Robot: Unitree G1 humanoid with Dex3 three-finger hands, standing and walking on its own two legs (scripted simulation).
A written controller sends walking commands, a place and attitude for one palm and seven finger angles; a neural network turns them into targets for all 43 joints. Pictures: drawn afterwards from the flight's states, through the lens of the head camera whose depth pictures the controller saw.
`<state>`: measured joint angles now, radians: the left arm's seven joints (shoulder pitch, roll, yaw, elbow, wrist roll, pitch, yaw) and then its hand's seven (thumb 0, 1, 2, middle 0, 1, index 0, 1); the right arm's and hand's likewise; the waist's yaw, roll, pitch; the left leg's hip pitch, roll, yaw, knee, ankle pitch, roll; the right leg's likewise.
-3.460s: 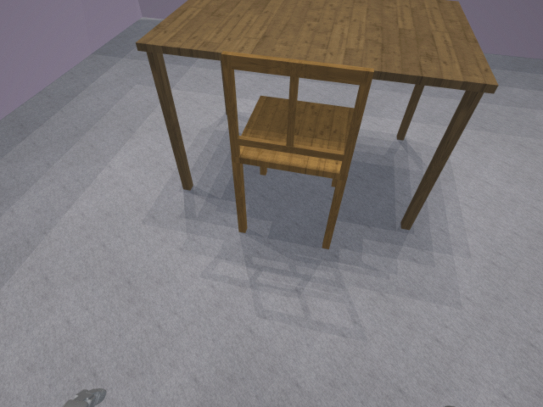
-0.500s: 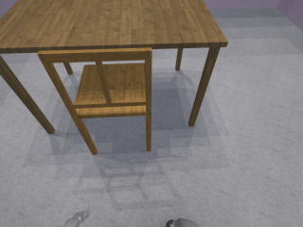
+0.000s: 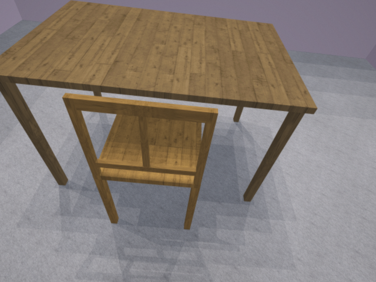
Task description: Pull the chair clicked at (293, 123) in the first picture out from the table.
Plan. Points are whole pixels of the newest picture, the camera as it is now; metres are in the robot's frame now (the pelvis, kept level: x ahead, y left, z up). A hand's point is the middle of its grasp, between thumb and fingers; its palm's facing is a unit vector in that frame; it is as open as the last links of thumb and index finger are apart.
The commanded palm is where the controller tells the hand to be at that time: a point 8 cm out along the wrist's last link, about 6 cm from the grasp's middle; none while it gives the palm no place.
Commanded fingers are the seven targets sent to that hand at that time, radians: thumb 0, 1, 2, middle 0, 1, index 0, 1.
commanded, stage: come to a stop and stand still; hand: left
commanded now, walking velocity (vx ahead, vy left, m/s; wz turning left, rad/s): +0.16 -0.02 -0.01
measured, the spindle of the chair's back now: (144, 142) +0.54 +0.18 -0.09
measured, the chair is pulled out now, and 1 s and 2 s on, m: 0.00 0.00 0.00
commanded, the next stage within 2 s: look again from close up in 1.68 s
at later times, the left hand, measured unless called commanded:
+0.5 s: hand out of the picture +0.10 +0.17 -0.17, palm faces +0.07 -0.97 -0.24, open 7.3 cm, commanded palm none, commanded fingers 0.00 0.90 0.90 -0.20 -0.30 -0.20 -0.30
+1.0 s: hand out of the picture +0.01 +0.18 -0.17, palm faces +0.01 -0.98 -0.18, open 7.4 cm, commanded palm none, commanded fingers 0.00 0.90 0.90 -0.20 -0.30 -0.20 -0.30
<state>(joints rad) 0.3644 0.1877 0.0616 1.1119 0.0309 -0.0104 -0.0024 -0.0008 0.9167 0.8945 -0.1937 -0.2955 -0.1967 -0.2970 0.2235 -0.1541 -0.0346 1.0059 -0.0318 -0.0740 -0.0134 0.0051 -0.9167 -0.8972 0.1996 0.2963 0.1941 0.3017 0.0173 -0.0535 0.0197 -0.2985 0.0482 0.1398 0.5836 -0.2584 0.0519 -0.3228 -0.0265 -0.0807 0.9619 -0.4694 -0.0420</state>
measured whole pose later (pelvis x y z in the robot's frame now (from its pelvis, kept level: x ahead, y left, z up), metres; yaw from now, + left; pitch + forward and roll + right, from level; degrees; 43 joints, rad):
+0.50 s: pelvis +0.05 -0.02 +0.00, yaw +1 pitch -1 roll +1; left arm 0.18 0.14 0.05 1.05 0.04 0.01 0.05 0.01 0.92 0.89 -0.20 -0.30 -0.20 -0.30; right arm 0.22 -0.15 -0.06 1.08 -0.01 0.04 -0.04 0.01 -0.91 -0.90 0.20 0.30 0.20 0.30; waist 0.01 0.02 0.09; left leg -0.30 0.00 0.04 0.82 -0.52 -0.03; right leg -0.32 -0.07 -0.07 0.53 -0.19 0.00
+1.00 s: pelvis +0.02 +0.01 +0.01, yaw -1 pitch +0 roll +1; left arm 0.29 0.16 0.03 1.13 0.02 0.02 0.03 0.00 0.91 0.89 -0.19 -0.30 -0.20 -0.30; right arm 0.30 -0.12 -0.02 1.12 -0.02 -0.02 -0.05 0.01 -0.91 -0.90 0.20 0.30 0.20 0.30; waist -0.01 -0.04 0.04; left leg -0.20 -0.02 0.09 0.43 -0.23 0.04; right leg -0.16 -0.04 -0.01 0.45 -0.26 0.01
